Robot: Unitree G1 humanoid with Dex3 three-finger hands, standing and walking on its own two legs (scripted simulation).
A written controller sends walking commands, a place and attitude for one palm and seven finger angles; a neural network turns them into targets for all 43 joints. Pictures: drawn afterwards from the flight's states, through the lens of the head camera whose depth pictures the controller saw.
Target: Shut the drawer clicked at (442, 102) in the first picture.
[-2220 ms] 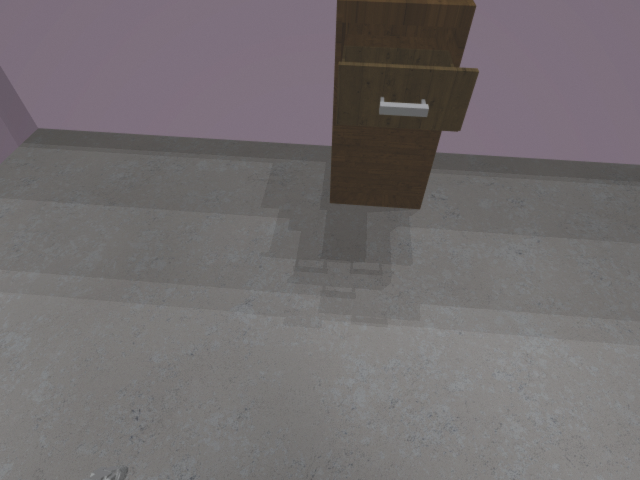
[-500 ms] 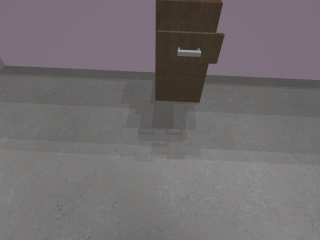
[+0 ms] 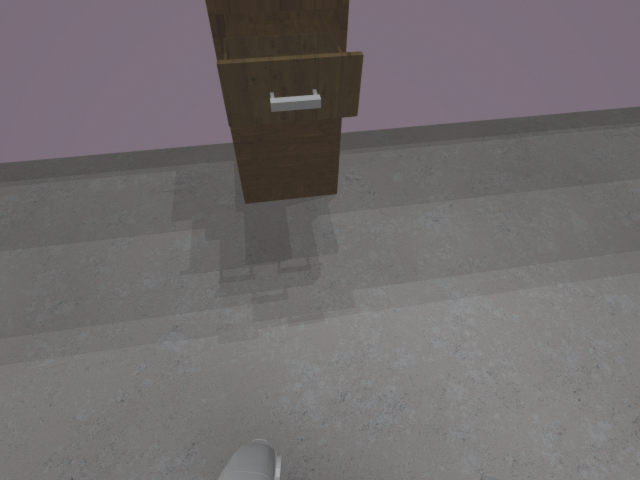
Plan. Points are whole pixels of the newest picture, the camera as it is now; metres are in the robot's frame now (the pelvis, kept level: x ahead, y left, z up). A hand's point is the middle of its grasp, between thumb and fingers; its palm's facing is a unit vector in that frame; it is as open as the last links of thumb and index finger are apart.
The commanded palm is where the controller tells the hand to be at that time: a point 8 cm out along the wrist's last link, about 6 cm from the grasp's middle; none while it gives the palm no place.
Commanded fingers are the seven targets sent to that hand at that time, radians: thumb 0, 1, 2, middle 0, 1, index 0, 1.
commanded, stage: walk to a spot facing it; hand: left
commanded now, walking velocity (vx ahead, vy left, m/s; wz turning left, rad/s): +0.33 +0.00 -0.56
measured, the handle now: (294, 98) +1.00 +0.18 -0.08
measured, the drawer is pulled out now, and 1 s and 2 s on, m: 0.30 0.30 0.30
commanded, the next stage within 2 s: turn to face it in 1.42 s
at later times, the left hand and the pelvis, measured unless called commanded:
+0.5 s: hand (218, 334) +0.35 +0.22 -0.16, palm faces -0.33 -0.92 -0.21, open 7.4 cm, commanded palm none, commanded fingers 0.00 0.90 0.90 -0.20 -0.30 -0.20 -0.30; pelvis +0.17 +0.06 +0.00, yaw -20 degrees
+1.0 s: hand (314, 272) +0.51 +0.07 -0.17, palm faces -0.51 -0.83 -0.21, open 7.2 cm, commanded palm none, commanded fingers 0.00 0.90 0.90 -0.20 -0.30 -0.20 -0.30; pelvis +0.35 -0.06 -0.01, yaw -33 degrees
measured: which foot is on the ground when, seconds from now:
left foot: up 0.00-0.14, down 0.16-0.70, up 0.72-1.00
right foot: down 0.00-0.14, up 0.16-0.68, down 0.70-1.00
